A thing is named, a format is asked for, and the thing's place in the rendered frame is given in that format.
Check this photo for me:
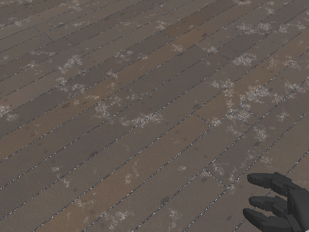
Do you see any robot right hand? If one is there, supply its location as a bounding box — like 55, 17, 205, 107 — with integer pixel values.
242, 172, 309, 232

